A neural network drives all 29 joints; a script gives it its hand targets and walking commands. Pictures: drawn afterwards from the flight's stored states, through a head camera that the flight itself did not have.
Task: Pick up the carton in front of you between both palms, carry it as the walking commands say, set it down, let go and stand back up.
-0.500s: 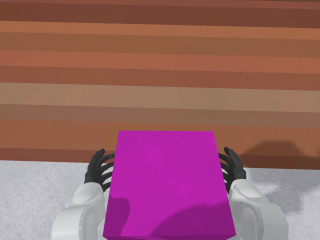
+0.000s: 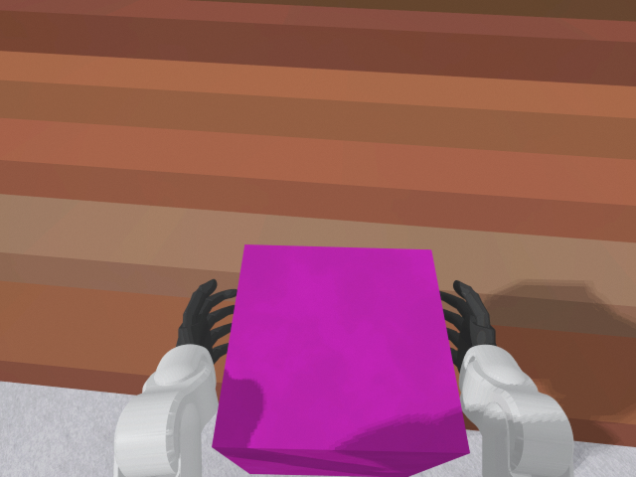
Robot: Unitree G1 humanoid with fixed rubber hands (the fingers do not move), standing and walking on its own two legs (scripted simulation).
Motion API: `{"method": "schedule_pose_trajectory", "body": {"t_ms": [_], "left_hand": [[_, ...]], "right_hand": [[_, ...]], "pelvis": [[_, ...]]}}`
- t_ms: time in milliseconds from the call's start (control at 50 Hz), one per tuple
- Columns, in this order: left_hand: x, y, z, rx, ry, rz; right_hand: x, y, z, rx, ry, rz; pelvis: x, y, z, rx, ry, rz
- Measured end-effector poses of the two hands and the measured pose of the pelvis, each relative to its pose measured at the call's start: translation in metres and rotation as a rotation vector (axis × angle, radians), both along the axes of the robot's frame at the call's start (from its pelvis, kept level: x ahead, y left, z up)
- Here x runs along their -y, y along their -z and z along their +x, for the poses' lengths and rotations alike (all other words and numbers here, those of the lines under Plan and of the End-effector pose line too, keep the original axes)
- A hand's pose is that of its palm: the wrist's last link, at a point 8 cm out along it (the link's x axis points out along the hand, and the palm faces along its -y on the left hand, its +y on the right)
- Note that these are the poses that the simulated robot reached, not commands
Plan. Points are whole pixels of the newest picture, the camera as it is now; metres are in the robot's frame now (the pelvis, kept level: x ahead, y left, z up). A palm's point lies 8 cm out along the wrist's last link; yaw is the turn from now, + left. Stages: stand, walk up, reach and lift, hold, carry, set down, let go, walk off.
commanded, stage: carry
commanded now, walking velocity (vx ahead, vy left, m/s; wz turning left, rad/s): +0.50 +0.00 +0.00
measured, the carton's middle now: (332, 371) +0.25 +0.01 +0.03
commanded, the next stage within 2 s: none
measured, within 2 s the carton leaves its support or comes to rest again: neither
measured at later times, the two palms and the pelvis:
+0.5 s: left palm (243, 124) +0.65 +0.17 +0.14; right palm (412, 129) +0.67 -0.14 +0.13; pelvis +0.30 +0.00 -0.01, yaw +1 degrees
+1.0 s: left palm (271, 19) +0.97 +0.15 +0.22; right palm (411, 28) +0.93 -0.16 +0.23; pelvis +0.61 +0.05 +0.14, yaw -1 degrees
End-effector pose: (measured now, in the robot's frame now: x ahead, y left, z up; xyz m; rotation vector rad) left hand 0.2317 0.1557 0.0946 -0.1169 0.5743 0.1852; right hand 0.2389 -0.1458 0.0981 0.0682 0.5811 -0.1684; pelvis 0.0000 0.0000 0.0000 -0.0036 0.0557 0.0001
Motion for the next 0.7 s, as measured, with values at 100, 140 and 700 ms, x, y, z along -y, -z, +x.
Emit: {"method": "schedule_pose_trajectory", "body": {"t_ms": [100, 140, 700], "left_hand": [[-0.017, 0.005, 0.109, 0.012, 0.028, 0.052], [-0.017, -0.001, 0.147, 0.006, 0.032, 0.033], [-0.03, -0.029, 0.506, 0.016, -0.161, -0.032]], "right_hand": [[-0.011, 0.001, 0.093, 0.013, 0.065, -0.015], [-0.013, -0.004, 0.123, 0.011, 0.085, 0.013], [-0.023, -0.01, 0.534, 0.009, 0.051, 0.119]], "pelvis": [[-0.019, 0.011, 0.057, -0.005, 0.016, 0.008], [-0.024, 0.005, 0.075, -0.014, 0.019, 0.003], [-0.006, -0.016, 0.41, -0.053, 0.01, 0.045]]}}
